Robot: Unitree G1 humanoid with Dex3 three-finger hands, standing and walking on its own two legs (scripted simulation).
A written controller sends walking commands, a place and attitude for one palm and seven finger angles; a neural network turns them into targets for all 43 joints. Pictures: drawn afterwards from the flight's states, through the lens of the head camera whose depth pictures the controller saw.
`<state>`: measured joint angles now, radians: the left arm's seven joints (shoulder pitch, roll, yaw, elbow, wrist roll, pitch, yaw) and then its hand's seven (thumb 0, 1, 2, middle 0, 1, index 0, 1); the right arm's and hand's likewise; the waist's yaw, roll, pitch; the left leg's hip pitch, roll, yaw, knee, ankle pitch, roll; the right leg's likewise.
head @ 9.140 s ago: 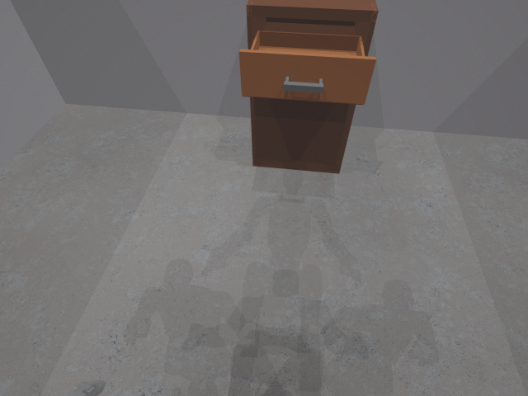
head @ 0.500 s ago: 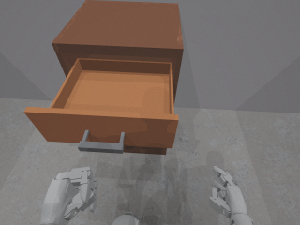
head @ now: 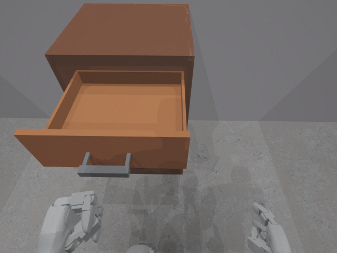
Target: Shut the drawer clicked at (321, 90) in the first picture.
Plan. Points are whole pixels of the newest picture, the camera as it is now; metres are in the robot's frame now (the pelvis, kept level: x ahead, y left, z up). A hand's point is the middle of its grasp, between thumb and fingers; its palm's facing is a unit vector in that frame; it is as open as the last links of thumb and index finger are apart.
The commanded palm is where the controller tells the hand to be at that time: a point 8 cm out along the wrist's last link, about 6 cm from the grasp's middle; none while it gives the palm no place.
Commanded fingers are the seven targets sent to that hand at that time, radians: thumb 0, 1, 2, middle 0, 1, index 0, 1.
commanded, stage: bring the fist close to the handle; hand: left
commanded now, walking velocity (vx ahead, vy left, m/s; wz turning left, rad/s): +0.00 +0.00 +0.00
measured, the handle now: (106, 163) +0.34 +0.19 -0.01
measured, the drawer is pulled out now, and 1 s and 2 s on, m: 0.30 0.30 0.28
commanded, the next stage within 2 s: push the drawer shut in 1.50 s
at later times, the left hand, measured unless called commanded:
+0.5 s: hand (106, 215) +0.20 +0.14 +0.05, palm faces +0.01 -1.00 -0.04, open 3.3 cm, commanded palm +0.17 +0.20 +0.05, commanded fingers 0.00 0.90 0.90 -1.40 -1.60 -1.40 -1.60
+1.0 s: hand (115, 201) +0.24 +0.14 +0.00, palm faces +0.00 -1.00 -0.02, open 3.3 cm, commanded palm +0.23 +0.20 +0.00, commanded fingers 0.00 0.90 0.90 -1.40 -1.60 -1.40 -1.60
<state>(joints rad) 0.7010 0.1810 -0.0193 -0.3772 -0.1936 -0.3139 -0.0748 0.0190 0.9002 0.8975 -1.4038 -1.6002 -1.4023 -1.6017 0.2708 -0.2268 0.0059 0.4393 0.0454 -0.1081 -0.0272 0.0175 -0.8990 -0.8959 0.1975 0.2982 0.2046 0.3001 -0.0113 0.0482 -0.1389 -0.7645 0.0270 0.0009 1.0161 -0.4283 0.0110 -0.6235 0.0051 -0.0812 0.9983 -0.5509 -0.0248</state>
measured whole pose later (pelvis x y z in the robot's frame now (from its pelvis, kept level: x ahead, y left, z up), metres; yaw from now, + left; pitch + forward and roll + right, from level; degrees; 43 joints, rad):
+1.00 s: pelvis -0.01 +0.00 -0.04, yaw -1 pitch +18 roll -2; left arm 0.31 0.17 0.02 0.02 -0.17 -0.44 -0.07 0.02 0.90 0.90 -1.40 -1.60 -1.40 -1.60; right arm 0.20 -0.23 0.02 0.50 0.01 -0.08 -0.02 0.02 -0.90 -0.90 0.20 0.30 0.21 0.30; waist -0.03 0.03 -0.17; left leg -1.05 0.04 0.00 1.21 -0.48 0.01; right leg -0.91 0.01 -0.08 1.21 -0.62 -0.03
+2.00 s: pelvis -0.02 +0.00 -0.05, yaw +0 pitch +20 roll -3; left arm 0.08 0.20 0.02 0.19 -0.16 -0.45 -0.05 -0.02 0.84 0.96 -1.40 -1.60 -1.40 -1.60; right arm 0.18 -0.24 0.02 0.55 0.01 -0.03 -0.02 0.01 -0.90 -0.90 0.20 0.30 0.21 0.30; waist -0.02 0.03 -0.15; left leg -1.12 0.03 -0.02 1.25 -0.48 0.01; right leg -0.97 0.01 -0.10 1.24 -0.62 -0.03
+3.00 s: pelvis -0.03 +0.01 -0.05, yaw -2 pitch +21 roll -3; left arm -0.51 0.26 0.19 0.81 -0.11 -0.52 -0.05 0.00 0.76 0.92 -1.41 -1.60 -1.40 -1.60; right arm 0.25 -0.25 0.02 0.64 0.00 0.02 -0.01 0.01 -0.90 -0.90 0.20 0.30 0.21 0.30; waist -0.09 0.02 -0.14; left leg -1.16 0.04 0.00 1.23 -0.44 0.03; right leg -1.03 0.01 -0.08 1.23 -0.58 -0.02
